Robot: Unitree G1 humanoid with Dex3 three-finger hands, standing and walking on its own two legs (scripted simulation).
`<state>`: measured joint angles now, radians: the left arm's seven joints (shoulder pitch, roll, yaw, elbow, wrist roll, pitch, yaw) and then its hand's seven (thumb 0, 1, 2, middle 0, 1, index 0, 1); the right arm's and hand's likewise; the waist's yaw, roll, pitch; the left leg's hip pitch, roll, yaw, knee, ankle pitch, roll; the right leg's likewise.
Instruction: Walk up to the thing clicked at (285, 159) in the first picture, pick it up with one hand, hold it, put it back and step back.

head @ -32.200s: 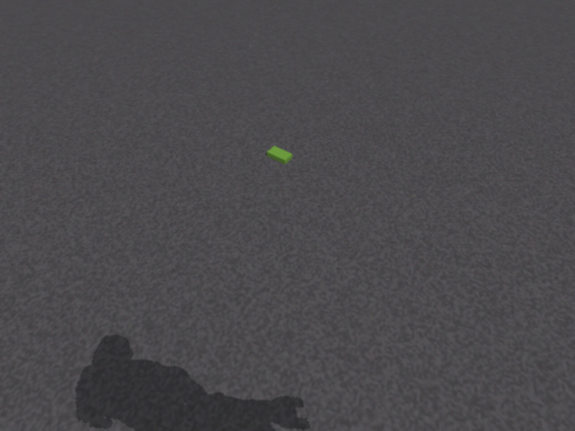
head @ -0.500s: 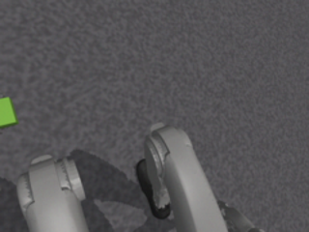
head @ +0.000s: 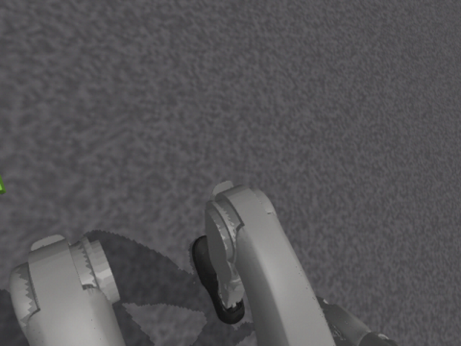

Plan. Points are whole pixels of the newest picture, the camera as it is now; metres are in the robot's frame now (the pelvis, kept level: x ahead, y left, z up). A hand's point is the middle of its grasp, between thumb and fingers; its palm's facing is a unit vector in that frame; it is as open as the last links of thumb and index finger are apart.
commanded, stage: rest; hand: left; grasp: from above
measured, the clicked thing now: out of the picture +0.43 +0.32 -0.28
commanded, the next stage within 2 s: open in 0.04 s
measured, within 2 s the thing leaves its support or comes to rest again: neither
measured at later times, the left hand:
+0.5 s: hand out of the picture +0.42 +0.30 -0.24, palm faces -0.44 -0.15 -0.89, open 10.5 cm
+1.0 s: hand out of the picture +0.43 +0.31 -0.25, palm faces -0.45 -0.16 -0.88, open 13.0 cm
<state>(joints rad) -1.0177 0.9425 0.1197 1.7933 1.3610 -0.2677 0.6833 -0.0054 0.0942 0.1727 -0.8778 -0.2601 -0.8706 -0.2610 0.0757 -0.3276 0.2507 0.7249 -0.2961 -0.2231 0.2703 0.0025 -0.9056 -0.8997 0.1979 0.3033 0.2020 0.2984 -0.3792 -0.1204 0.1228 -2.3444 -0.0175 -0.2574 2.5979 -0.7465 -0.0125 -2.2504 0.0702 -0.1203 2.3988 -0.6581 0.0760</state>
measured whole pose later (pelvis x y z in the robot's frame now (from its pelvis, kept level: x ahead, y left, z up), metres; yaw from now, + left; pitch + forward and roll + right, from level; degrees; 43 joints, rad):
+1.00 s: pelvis +0.00 +0.00 +0.00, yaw -1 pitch +26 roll -15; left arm -1.03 1.00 0.08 1.78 1.30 -0.26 0.65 0.00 -0.31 0.81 -0.27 -0.82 -0.26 -0.82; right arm 0.07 -0.34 0.31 0.69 -0.29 -0.27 0.29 0.00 -0.90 -0.90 0.20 0.30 0.20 0.30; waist -0.38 -0.14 0.16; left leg -2.33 -0.01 -0.28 2.59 -0.74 -0.02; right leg -2.23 0.07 -0.14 2.37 -0.64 0.08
